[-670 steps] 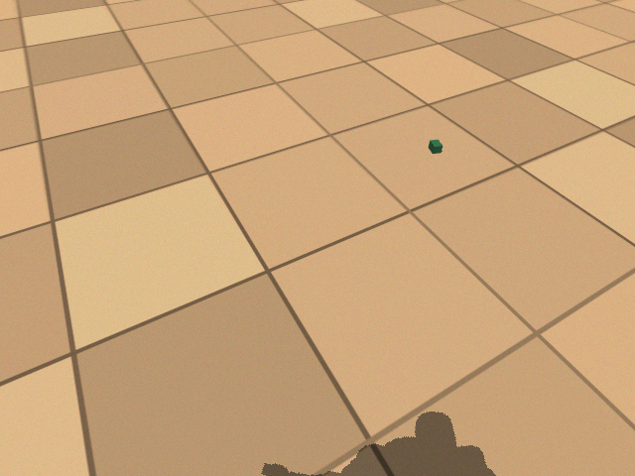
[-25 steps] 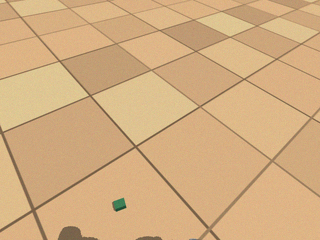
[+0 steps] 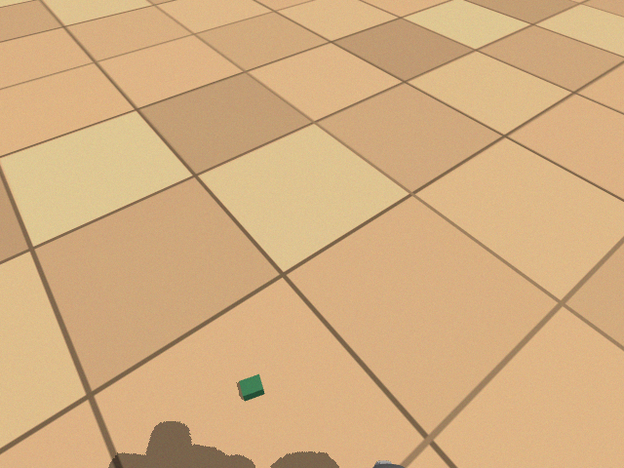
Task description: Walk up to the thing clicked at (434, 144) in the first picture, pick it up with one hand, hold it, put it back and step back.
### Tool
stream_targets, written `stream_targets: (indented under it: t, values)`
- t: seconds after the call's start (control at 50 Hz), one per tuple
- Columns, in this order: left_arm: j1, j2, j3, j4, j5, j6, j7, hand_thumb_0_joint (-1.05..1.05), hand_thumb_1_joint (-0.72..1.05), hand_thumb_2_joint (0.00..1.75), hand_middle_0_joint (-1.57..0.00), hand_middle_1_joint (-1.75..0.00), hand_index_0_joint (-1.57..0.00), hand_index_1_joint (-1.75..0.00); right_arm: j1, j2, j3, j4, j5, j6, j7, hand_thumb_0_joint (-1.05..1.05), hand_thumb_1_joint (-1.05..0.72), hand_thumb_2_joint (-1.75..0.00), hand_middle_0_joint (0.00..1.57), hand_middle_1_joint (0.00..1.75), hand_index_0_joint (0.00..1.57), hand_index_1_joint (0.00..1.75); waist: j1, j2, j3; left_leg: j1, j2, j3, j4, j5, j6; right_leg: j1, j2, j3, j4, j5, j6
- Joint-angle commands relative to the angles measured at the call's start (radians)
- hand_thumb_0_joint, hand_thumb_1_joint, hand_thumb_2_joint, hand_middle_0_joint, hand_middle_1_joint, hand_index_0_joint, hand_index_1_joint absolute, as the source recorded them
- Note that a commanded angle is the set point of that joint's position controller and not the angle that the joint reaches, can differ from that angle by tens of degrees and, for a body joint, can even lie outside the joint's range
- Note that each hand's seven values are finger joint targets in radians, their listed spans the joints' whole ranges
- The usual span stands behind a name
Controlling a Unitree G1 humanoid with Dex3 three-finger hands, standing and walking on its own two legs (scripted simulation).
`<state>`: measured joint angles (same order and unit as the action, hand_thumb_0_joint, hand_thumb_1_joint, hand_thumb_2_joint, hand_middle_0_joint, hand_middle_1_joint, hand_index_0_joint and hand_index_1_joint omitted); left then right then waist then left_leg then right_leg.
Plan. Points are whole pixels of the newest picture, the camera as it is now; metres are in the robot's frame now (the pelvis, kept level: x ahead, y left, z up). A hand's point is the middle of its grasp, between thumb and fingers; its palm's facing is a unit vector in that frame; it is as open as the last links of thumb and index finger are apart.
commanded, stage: walk up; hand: left
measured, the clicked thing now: (252, 387) +0.47 +0.20 -0.73
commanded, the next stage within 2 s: stand in 0.78 s
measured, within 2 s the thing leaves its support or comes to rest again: neither
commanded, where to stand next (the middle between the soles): +0.06 -0.02 m, yaw -3 degrees
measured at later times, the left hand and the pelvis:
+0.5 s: hand out of the picture +0.10 +0.25 -0.13, palm faces -0.01 -0.93 -0.36, open 7.4 cm; pelvis +0.02 -0.01 +0.02, yaw +0 degrees
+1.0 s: hand out of the picture +0.12 +0.24 -0.12, palm faces -0.04 -0.94 -0.35, open 7.4 cm; pelvis +0.02 -0.01 +0.03, yaw -1 degrees
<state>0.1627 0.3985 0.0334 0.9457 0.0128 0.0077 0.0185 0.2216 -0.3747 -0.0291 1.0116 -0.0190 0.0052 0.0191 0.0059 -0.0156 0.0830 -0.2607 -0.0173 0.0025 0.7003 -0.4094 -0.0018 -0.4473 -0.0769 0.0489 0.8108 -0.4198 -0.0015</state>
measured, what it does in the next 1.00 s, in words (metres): stands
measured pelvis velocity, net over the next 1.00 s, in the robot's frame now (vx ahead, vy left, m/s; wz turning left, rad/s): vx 0.02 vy -0.01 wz -0.01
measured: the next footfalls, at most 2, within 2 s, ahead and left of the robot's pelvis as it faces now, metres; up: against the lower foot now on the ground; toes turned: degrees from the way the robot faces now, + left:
none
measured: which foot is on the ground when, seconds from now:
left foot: down 0.00-1.00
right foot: down 0.00-1.00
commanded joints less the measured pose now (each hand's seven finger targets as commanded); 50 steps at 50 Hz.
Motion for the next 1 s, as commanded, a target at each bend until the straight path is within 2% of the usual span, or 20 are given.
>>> stream_targets:
  t: [0.0, 0.02, 0.04, 0.06, 0.1, 0.14, 0.16, 0.2, 0.24, 0.28, 0.36, 0.44, 0.52, 0.6, 0.68, 0.74, 0.76, 0.82, 0.9, 0.98]
  values:
    - [-0.004, 0.178, 0.04, -0.016, -0.014, -0.047, -0.003, 0.0, 0.9, 0.9, -0.2, -0.3, -0.2, -0.3, -0.189, -0.239, -0.035, -0.093, -0.001, -0.035, -0.024, 0.0, -0.9, -0.9, 0.2, 0.3, 0.2, 0.3, 0.055, 0.115, -0.003, -0.118, 0.173, -0.148, -0.233, 0.261, 0.121, 0.161, 0.024, -0.035, -0.21, 0.145, -0.025]
    - [0.02, 0.191, 0.043, 0.003, -0.015, -0.057, -0.003, 0.0, 0.9, 0.9, -0.2, -0.3, -0.2, -0.3, -0.159, -0.219, -0.031, -0.085, 0.005, -0.041, -0.023, 0.0, -0.9, -0.9, 0.2, 0.3, 0.2, 0.3, 0.044, 0.111, -0.061, -0.078, 0.13, -0.097, -0.167, 0.374, 0.07, 0.225, -0.005, 0.001, -0.239, 0.393, -0.034]
    - [0.024, 0.206, 0.047, 0.005, -0.019, -0.06, -0.003, 0.0, 0.9, 0.9, -0.2, -0.3, -0.2, -0.3, -0.109, -0.215, -0.03, -0.07, 0.019, -0.047, -0.025, 0.0, -0.9, -0.9, 0.2, 0.3, 0.2, 0.3, 0.03, 0.094, -0.11, -0.044, 0.105, -0.071, -0.12, 0.423, 0.048, 0.275, -0.026, 0.034, -0.236, 0.541, -0.059]
    - [-0.01, 0.214, 0.048, 0.011, -0.018, -0.058, -0.001, 0.0, 0.9, 0.9, -0.2, -0.3, -0.2, -0.3, -0.071, -0.218, -0.03, -0.053, 0.023, -0.049, -0.027, 0.0, -0.9, -0.9, 0.2, 0.3, 0.2, 0.3, 0.007, 0.085, -0.127, -0.049, 0.1, -0.076, -0.123, 0.418, 0.041, 0.305, -0.035, 0.046, -0.236, 0.576, -0.07]
    - [-0.071, 0.218, 0.033, 0.006, -0.016, -0.054, -0.004, 0.0, 0.9, 0.9, -0.2, -0.3, -0.2, -0.3, -0.036, -0.209, -0.031, -0.03, 0.02, -0.043, -0.029, 0.0, -0.9, -0.9, 0.2, 0.3, 0.2, 0.3, -0.024, 0.079, -0.122, -0.019, 0.111, -0.11, -0.245, 0.188, 0.055, 0.237, -0.054, 0.066, -0.248, 0.391, -0.078]
    - [-0.08, 0.185, 0.016, 0.019, -0.019, -0.042, -0.014, 0.0, 0.9, 0.9, -0.2, -0.3, -0.2, -0.3, -0.103, -0.236, -0.037, -0.022, 0.011, -0.041, -0.03, 0.0, -0.9, -0.9, 0.2, 0.3, 0.2, 0.3, -0.002, 0.11, -0.084, -0.008, 0.151, -0.154, -0.307, 0.073, 0.073, 0.184, 0.004, 0.019, -0.258, 0.223, -0.045]
    - [-0.072, 0.184, 0.014, 0.031, -0.016, -0.04, -0.016, 0.0, 0.9, 0.9, -0.2, -0.3, -0.2, -0.3, -0.139, -0.245, -0.037, -0.026, 0.011, -0.042, -0.029, 0.0, -0.9, -0.9, 0.2, 0.3, 0.2, 0.3, 0.008, 0.109, -0.085, 0.0, 0.171, -0.164, -0.306, 0.089, 0.081, 0.192, 0.015, -0.007, -0.272, 0.213, -0.039]
    - [-0.079, 0.189, 0.015, 0.052, -0.011, -0.044, -0.018, 0.0, 0.9, 0.9, -0.2, -0.3, -0.2, -0.3, -0.143, -0.236, -0.029, -0.021, 0.012, -0.043, -0.026, 0.0, -0.9, -0.9, 0.2, 0.3, 0.2, 0.3, 0.003, 0.075, -0.084, -0.024, 0.164, -0.141, -0.3, 0.135, 0.077, 0.247, 0.005, 0.004, -0.306, 0.266, -0.037]
    - [-0.076, 0.188, 0.012, 0.07, -0.014, -0.05, -0.018, 0.0, 0.9, 0.9, -0.2, -0.3, -0.2, -0.3, -0.141, -0.22, -0.023, -0.013, 0.016, -0.044, -0.027, 0.0, -0.9, -0.9, 0.2, 0.3, 0.2, 0.3, 0.001, 0.06, -0.112, 0.003, 0.135, -0.105, -0.294, 0.178, 0.057, 0.286, -0.021, 0.035, -0.326, 0.358, -0.046]
    - [-0.087, 0.188, 0.011, 0.079, -0.017, -0.053, -0.017, 0.0, 0.9, 0.9, -0.2, -0.3, -0.2, -0.3, -0.147, -0.219, -0.022, 0.001, 0.018, -0.044, -0.029, 0.0, -0.9, -0.9, 0.2, 0.3, 0.2, 0.3, -0.005, 0.046, -0.124, 0.037, 0.125, -0.084, -0.296, 0.232, 0.046, 0.293, -0.037, 0.042, -0.34, 0.443, -0.045]
    - [-0.096, 0.179, 0.01, 0.104, -0.018, -0.052, -0.016, 0.0, 0.9, 0.9, -0.2, -0.3, -0.2, -0.3, -0.162, -0.218, -0.022, 0.02, 0.021, -0.043, -0.028, 0.0, -0.9, -0.9, 0.2, 0.3, 0.2, 0.3, -0.003, 0.021, -0.144, 0.104, 0.127, -0.065, -0.299, 0.325, 0.046, 0.298, -0.043, 0.037, -0.369, 0.489, -0.037]
    - [-0.129, 0.175, 0.01, 0.117, -0.012, -0.05, -0.017, 0.0, 0.9, 0.9, -0.2, -0.3, -0.2, -0.3, -0.169, -0.212, -0.023, 0.034, 0.02, -0.038, -0.027, 0.0, -0.9, -0.9, 0.2, 0.3, 0.2, 0.3, -0.012, -0.012, -0.138, 0.114, 0.126, -0.055, -0.323, 0.289, 0.042, 0.304, -0.05, 0.045, -0.402, 0.452, -0.036]
    - [-0.13, 0.173, 0.011, 0.127, -0.011, -0.048, -0.017, 0.0, 0.9, 0.9, -0.2, -0.3, -0.2, -0.3, -0.185, -0.204, -0.021, 0.04, 0.017, -0.036, -0.024, 0.0, -0.9, -0.9, 0.2, 0.3, 0.2, 0.3, -0.005, -0.025, -0.13, 0.134, 0.124, -0.051, -0.347, 0.285, 0.038, 0.297, -0.046, 0.048, -0.432, 0.42, -0.025]
    - [-0.15, 0.171, 0.014, 0.13, -0.009, -0.045, -0.017, 0.0, 0.9, 0.9, -0.2, -0.3, -0.2, -0.3, -0.181, -0.203, -0.02, 0.055, 0.014, -0.034, -0.022, 0.0, -0.9, -0.9, 0.2, 0.3, 0.2, 0.3, -0.01, -0.022, -0.119, 0.138, 0.124, -0.047, -0.369, 0.251, 0.033, 0.288, -0.042, 0.057, -0.455, 0.344, -0.026]
    - [-0.157, 0.166, 0.015, 0.13, -0.006, -0.044, -0.019, 0.0, 0.9, 0.9, -0.2, -0.3, -0.2, -0.3, -0.178, -0.203, -0.019, 0.062, 0.012, -0.036, -0.022, 0.0, -0.9, -0.9, 0.2, 0.3, 0.2, 0.3, -0.009, -0.012, -0.127, 0.126, 0.127, -0.046, -0.394, 0.243, 0.029, 0.315, -0.041, 0.057, -0.454, 0.374, -0.023]
    - [-0.15, 0.159, 0.016, 0.13, -0.01, -0.043, -0.019, 0.0, 0.9, 0.9, -0.2, -0.3, -0.2, -0.3, -0.177, -0.204, -0.017, 0.063, 0.012, -0.041, -0.023, 0.0, -0.9, -0.9, 0.2, 0.3, 0.2, 0.3, -0.003, 0.013, -0.14, 0.127, 0.132, -0.049, -0.408, 0.3, 0.027, 0.347, -0.039, 0.048, -0.44, 0.441, -0.018]
    - [-0.151, 0.174, 0.016, 0.137, -0.012, -0.046, -0.015, 0.0, 0.9, 0.9, -0.2, -0.3, -0.2, -0.3, -0.2, -0.194, -0.018, 0.058, 0.009, -0.04, -0.024, 0.0, -0.9, -0.9, 0.2, 0.3, 0.2, 0.3, -0.002, 0.006, -0.129, 0.122, 0.147, -0.075, -0.415, 0.377, 0.015, 0.352, -0.042, 0.046, -0.434, 0.496, -0.019]
    - [-0.152, 0.172, 0.019, 0.141, -0.013, -0.044, -0.012, 0.0, 0.9, 0.9, -0.2, -0.3, -0.2, -0.3, -0.189, -0.2, -0.021, 0.062, 0.011, -0.039, -0.027, 0.0, -0.9, -0.9, 0.2, 0.3, 0.2, 0.3, -0.004, 0.007, -0.147, 0.145, 0.15, -0.068, -0.415, 0.416, 0.009, 0.371, -0.047, 0.043, -0.431, 0.521, -0.022]
    - [-0.151, 0.165, 0.014, 0.143, -0.011, -0.043, -0.013, 0.0, 0.9, 0.9, -0.2, -0.3, -0.2, -0.3, -0.18, -0.197, -0.021, 0.071, 0.011, -0.038, -0.027, 0.0, -0.9, -0.9, 0.2, 0.3, 0.2, 0.3, -0.007, 0.024, -0.158, 0.145, 0.148, -0.064, -0.423, 0.39, 0.005, 0.388, -0.051, 0.043, -0.448, 0.502, -0.018]
    - [-0.148, 0.171, 0.014, 0.145, -0.009, -0.039, -0.014, 0.0, 0.9, 0.9, -0.2, -0.3, -0.2, -0.3, -0.178, -0.187, -0.02, 0.078, 0.011, -0.035, -0.025, 0.0, -0.9, -0.9, 0.2, 0.3, 0.2, 0.3, -0.004, 0.022, -0.136, 0.148, 0.143, -0.065, -0.443, 0.325, 0.001, 0.36, -0.046, 0.047, -0.473, 0.428, -0.019]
